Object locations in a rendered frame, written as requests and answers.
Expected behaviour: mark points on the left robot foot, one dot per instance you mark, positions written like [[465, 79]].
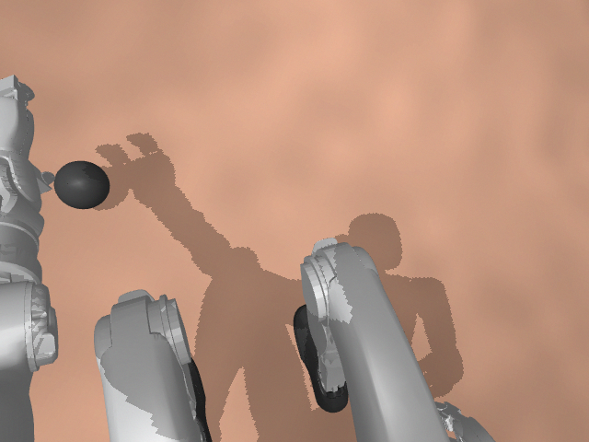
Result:
[[200, 401]]

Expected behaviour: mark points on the right robot hand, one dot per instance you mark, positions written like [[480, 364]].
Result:
[[465, 429]]

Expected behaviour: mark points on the right robot foot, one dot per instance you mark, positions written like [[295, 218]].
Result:
[[331, 402]]

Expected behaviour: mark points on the ball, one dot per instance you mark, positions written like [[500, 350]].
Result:
[[82, 184]]

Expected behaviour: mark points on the left robot hand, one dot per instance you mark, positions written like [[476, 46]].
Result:
[[17, 124]]

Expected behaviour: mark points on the left robot arm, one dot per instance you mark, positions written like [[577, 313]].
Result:
[[28, 323]]

